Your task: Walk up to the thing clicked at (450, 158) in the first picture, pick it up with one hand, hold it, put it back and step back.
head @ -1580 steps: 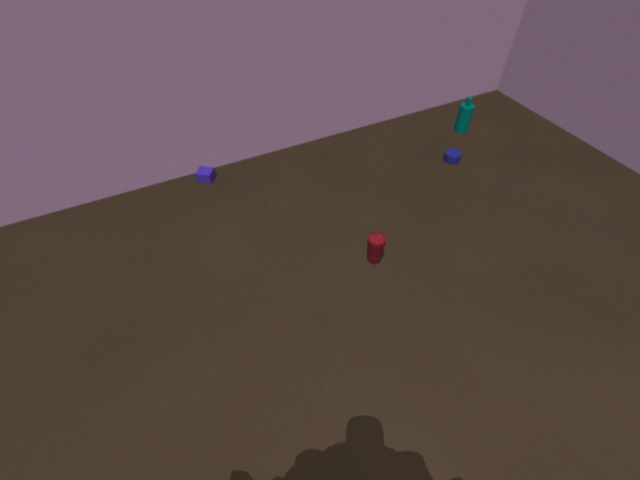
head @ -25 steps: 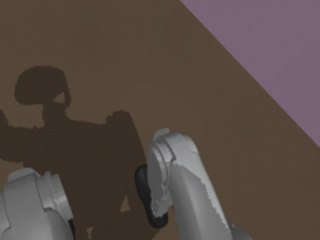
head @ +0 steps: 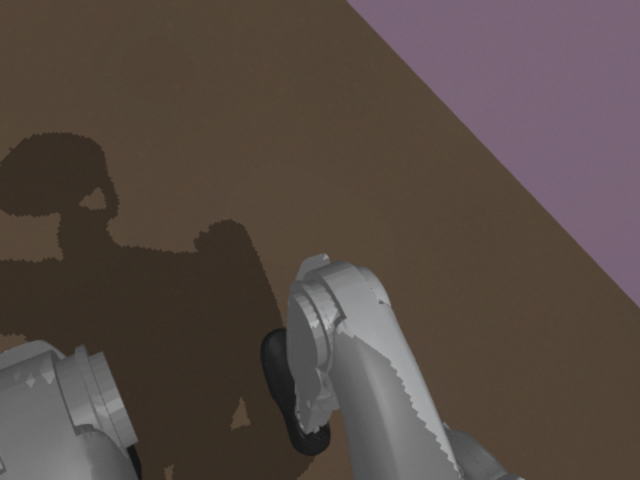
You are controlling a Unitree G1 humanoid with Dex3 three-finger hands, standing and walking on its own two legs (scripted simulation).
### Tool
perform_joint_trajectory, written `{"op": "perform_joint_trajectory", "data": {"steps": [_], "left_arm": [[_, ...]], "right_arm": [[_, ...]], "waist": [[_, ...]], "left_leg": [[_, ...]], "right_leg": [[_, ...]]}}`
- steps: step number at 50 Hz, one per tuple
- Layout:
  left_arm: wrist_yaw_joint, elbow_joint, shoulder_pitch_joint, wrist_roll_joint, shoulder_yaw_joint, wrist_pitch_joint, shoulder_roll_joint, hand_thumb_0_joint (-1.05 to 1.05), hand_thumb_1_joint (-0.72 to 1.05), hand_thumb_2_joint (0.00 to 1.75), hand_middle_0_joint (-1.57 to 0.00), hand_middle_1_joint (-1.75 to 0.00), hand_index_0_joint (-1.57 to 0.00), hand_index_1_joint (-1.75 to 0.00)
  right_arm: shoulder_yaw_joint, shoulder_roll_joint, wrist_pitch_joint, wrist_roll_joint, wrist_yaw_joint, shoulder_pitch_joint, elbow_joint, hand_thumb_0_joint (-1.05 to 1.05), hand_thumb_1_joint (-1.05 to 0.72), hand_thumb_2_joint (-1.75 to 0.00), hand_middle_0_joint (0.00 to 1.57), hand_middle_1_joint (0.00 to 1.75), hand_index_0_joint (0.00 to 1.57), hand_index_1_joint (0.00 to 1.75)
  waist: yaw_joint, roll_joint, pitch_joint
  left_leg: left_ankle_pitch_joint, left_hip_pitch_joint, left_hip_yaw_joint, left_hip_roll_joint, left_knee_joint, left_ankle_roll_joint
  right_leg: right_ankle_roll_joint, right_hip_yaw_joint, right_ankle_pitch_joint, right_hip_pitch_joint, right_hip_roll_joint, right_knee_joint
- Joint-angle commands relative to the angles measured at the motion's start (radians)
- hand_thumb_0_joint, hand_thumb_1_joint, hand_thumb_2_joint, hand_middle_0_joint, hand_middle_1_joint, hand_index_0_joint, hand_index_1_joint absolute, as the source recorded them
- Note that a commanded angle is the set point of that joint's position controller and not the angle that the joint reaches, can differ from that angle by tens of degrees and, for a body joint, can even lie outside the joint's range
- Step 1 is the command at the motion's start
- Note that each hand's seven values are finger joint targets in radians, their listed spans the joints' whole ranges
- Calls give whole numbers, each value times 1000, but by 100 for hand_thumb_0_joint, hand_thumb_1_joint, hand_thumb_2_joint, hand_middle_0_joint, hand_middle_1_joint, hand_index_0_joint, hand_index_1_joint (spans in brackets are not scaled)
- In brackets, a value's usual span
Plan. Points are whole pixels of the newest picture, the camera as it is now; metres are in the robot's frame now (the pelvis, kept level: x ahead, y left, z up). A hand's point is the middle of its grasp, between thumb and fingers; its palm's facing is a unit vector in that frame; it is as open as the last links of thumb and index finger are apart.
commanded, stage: rest palm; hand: left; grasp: from above
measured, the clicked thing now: out of the picture +0.46 +0.37 -0.28
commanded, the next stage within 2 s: close in 0.70 s
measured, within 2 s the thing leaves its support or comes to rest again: neither
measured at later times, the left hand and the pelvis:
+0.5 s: hand out of the picture +0.45 +0.35 -0.25, palm faces -0.44 -0.17 -0.88, open 13.8 cm; pelvis +0.00 +0.00 +0.00, yaw -1 degrees
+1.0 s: hand out of the picture +0.45 +0.36 -0.25, palm faces -0.42 -0.16 -0.89, open 13.2 cm; pelvis +0.00 +0.00 +0.00, yaw -2 degrees
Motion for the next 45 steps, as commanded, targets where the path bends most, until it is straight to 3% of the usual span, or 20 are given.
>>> {"op": "perform_joint_trajectory", "data": {"steps": [1, 5, 8, 11, 15, 19, 20, 23, 24, 26, 31, 32, 33, 34, 35, 38, 40, 42, 45], "left_arm": [[51, -115, -230, -7, 21, -12, 256, 0, -50, 97, -7, -103, -7, -102], [64, -137, -246, -1, 12, -25, 249, 0, -50, 97, -7, -103, -7, -102], [76, -163, -257, 2, 5, -28, 259, 0, -50, 96, -6, -103, -7, -102], [81, -77, -207, 6, -2, -20, 237, 0, -48, 98, -7, -105, -8, -103], [86, -107, -253, -1, -12, -15, 238, 0, -48, 95, -7, -104, -8, -103], [94, -114, -254, -5, 16, -11, 285, 0, -48, 94, -7, -105, -8, -103], [93, -93, -239, 3, -2, -7, 264, 0, -47, 94, -7, -105, -8, -103], [94, -61, -223, -2, 4, -2, 263, 0, -47, 93, -7, -105, -9, -103], [89, -94, -244, -5, -17, -4, 250, 0, -47, 93, -7, -105, -9, -103], [94, -81, -229, -6, 11, 1, 289, 0, -46, 93, -7, -106, -9, -103], [89, -70, -230, -18, 7, -7, 292, 0, -44, 97, -9, -108, -11, -106], [91, -97, -239, -17, 18, -12, 309, 0, -44, 97, -9, -109, -11, -107], [86, -82, -224, -14, -6, -13, 280, 0, -44, 97, -9, -110, -11, -107], [89, -133, -259, -21, 10, -21, 297, 0, -43, 97, -9, -109, -11, -107], [85, -92, -232, -10, -18, -18, 262, 0, -44, 98, -8, -110, -10, -108], [86, -63, -201, -17, -13, -22, 262, 0, -42, 97, -9, -112, -12, -109], [96, -112, -245, -15, 1, -30, 303, 0, -41, 99, -10, -112, -12, -109], [94, -110, -243, -16, -8, -27, 290, 0, -38, 86, -9, -109, -13, -104], [96, -104, -228, -11, -14, -19, 286, 0, -37, 85, -10, -108, -14, -104]], "right_arm": [[-93, -334, 3, 3, -13, 180, 4, 0, -89, -90, 20, 30, 20, 30], [-91, -336, -1, -5, -10, 182, 9, 0, -89, -90, 20, 30, 20, 30], [-83, -333, -1, -6, -9, 175, 12, 0, -89, -90, 20, 30, 20, 30], [-86, -344, -5, -13, -3, 176, 17, 0, -89, -90, 20, 30, 20, 30], [-82, -346, -14, -13, 0, 175, 17, 0, -90, -90, 20, 30, 20, 30], [-77, -360, -22, -11, 2, 174, 13, 0, -90, -90, 20, 30, 20, 30], [-73, -356, -25, -13, 5, 168, 5, 0, -90, -90, 20, 30, 20, 30], [-70, -360, -26, -18, 5, 170, 6, 0, -90, -90, 20, 30, 20, 30], [-69, -355, -28, -15, 5, 163, 6, 0, -90, -90, 20, 30, 20, 30], [-66, -363, -27, -16, 2, 165, 6, 0, -90, -90, 20, 30, 20, 30], [-60, -369, -29, -16, -2, 153, 6, 0, -90, -90, 20, 30, 20, 30], [-60, -371, -26, -21, -3, 156, -1, 0, -90, -90, 20, 30, 20, 30], [-60, -366, -29, -18, -2, 150, -5, 0, -90, -90, 20, 30, 20, 30], [-61, -370, -27, -19, -2, 156, 1, 0, -90, -90, 20, 30, 20, 30], [-59, -362, -31, -20, 0, 148, 2, 0, -90, -90, 20, 30, 20, 30], [-57, -366, -33, -25, 5, 153, 0, 0, -90, -90, 20, 30, 20, 30], [-57, -369, -28, -22, 2, 161, 7, 0, -90, -90, 20, 30, 20, 30], [-54, -366, -32, -21, 5, 157, 11, 0, -89, -90, 20, 30, 20, 30], [-54, -367, -35, -22, 7, 154, 8, 0, -89, -90, 20, 30, 20, 30]], "waist": [[-38, 546, -642], [-45, 562, -641], [-34, 577, -663], [-49, 566, -608], [-52, 551, -592], [-45, 572, -636], [-50, 571, -614], [-62, 538, -604], [-59, 549, -600], [-51, 560, -618], [-60, 539, -574], [-55, 553, -607], [-59, 549, -579], [-55, 574, -622], [-62, 572, -591], [-69, 537, -576], [-60, 556, -611], [-56, 559, -603], [-59, 577, -591]], "left_leg": [[231, 532, 114, 25, -263, 13], [243, 545, 110, 27, -261, 9], [269, 556, 109, 29, -259, 7], [251, 548, 103, 31, -261, 4], [227, 519, 104, 29, -258, 9], [259, 559, 92, 34, -265, 4], [253, 549, 95, 33, -262, 5], [238, 526, 93, 33, -252, 9], [236, 526, 100, 34, -254, 8], [250, 541, 96, 35, -257, 7], [206, 504, 89, 36, -256, 8], [216, 527, 86, 36, -260, 7], [207, 524, 89, 37, -258, 7], [234, 551, 77, 40, -266, 1], [232, 557, 79, 40, -259, -1], [232, 539, 82, 40, -248, 5], [252, 538, 86, 39, -249, 5], [265, 543, 88, 40, -243, 4], [274, 555, 91, 41, -250, 1]], "right_leg": [[-88, -142, 256, 314, 34, -180], [-87, -150, 266, 310, 38, -179], [-88, -151, 290, 327, 41, -179], [-87, -163, 275, 293, 38, -166], [-83, -157, 266, 299, 37, -179], [-85, -160, 283, 317, 37, -169], [-86, -159, 281, 306, 37, -163], [-81, -161, 274, 318, 41, -172], [-84, -155, 274, 321, 42, -177], [-83, -157, 279, 331, 42, -179], [-81, -162, 248, 317, 38, -180], [-82, -164, 255, 328, 40, -182], [-82, -159, 251, 316, 37, -177], [-83, -168, 267, 326, 40, -173], [-84, -167, 268, 304, 37, -161], [-78, -168, 272, 328, 41, -175], [-79, -163, 291, 352, 42, -184], [-79, -166, 298, 339, 40, -175], [-81, -165, 300, 340, 43, -176]]}}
